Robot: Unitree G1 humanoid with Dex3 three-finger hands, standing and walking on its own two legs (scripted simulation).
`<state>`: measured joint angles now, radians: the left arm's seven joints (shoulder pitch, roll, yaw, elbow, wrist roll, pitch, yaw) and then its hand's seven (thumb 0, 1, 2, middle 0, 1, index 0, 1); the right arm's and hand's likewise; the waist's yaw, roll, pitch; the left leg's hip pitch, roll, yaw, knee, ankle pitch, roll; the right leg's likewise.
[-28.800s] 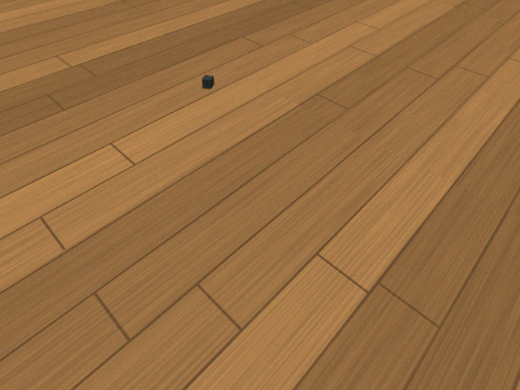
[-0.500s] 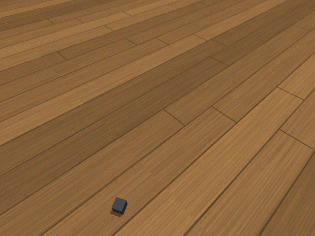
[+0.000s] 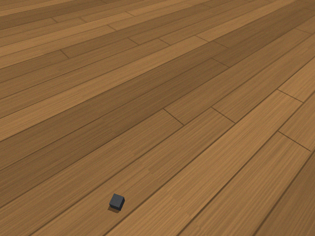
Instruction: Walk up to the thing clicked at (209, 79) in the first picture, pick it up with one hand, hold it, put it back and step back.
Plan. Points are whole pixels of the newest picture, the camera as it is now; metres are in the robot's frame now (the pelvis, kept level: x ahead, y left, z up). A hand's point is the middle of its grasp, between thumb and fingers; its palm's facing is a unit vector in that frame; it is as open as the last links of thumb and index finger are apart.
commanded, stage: stand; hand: left
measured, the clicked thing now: (117, 202) +0.47 +0.23 -0.75
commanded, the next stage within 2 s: walk up in 0.52 s
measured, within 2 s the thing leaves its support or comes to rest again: neither
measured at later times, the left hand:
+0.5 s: hand out of the picture +0.08 +0.25 -0.16, palm faces -0.03 -0.94 -0.35, open 7.4 cm
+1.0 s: hand out of the picture +0.06 +0.31 -0.18, palm faces -0.05 -0.94 -0.35, open 7.4 cm
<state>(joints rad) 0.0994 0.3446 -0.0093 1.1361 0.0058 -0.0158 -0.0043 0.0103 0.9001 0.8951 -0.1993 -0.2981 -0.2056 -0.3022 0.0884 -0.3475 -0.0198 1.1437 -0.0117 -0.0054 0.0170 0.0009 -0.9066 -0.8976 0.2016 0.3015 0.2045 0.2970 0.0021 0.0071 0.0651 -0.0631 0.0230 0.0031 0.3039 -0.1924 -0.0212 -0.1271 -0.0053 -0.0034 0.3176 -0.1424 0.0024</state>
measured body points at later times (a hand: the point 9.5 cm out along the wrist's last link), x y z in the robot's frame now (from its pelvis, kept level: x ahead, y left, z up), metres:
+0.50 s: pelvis +0.00 +0.00 +0.00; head +0.02 -0.01 +0.45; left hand +0.08 +0.30 -0.13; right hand +0.06 -0.30 -0.14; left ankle -0.01 +0.13 -0.75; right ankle +0.02 -0.12 -0.75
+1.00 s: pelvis -0.09 +0.05 -0.02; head -0.01 +0.08 +0.42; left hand +0.06 +0.36 -0.16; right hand -0.04 -0.27 -0.13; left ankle -0.08 +0.15 -0.75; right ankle -0.09 -0.09 -0.67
